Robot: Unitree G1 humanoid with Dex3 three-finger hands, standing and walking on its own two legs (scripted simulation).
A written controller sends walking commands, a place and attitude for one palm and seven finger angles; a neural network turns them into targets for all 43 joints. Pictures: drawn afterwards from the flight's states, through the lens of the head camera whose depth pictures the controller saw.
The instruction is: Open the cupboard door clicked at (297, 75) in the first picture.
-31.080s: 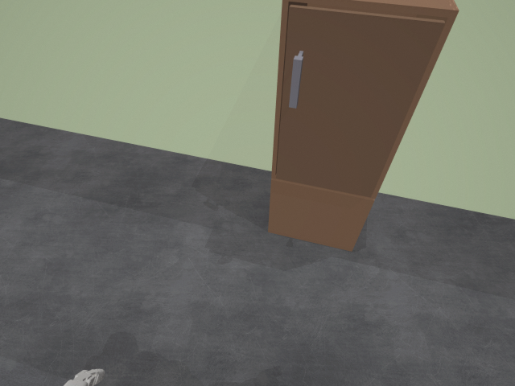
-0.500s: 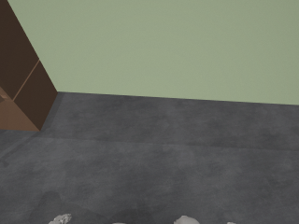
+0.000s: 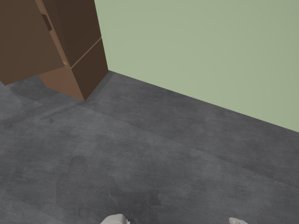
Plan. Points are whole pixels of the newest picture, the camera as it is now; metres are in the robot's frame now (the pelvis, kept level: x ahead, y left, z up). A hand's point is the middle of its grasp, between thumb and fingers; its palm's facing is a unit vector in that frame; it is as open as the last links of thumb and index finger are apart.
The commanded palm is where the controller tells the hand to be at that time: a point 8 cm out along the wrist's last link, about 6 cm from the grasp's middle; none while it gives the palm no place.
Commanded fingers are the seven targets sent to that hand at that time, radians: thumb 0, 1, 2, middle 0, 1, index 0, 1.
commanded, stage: turn to face it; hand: left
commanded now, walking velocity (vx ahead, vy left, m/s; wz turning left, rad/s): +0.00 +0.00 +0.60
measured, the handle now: out of the picture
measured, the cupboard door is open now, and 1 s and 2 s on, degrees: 53 53 53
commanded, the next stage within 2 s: take the last steps up to it in 0.80 s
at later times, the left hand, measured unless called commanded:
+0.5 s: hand out of the picture +0.09 +0.21 -0.14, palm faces +0.25 -0.92 -0.29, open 7.4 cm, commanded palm none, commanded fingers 0.00 0.90 0.90 -0.20 -0.30 -0.20 -0.30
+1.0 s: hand out of the picture -0.10 +0.17 -0.18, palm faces +0.55 -0.81 -0.23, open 7.4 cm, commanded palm none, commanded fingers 0.00 0.90 0.90 -0.20 -0.30 -0.20 -0.30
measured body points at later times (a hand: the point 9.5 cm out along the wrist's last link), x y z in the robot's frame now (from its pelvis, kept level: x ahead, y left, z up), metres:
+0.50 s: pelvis +0.01 -0.03 +0.00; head +0.07 -0.03 +0.44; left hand +0.08 +0.26 -0.12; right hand +0.13 -0.26 -0.16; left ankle +0.01 +0.11 -0.73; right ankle +0.03 -0.14 -0.73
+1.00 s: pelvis +0.00 -0.01 +0.00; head +0.02 +0.03 +0.44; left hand -0.13 +0.21 -0.17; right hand +0.25 -0.16 -0.12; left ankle -0.03 +0.07 -0.73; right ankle +0.03 -0.15 -0.69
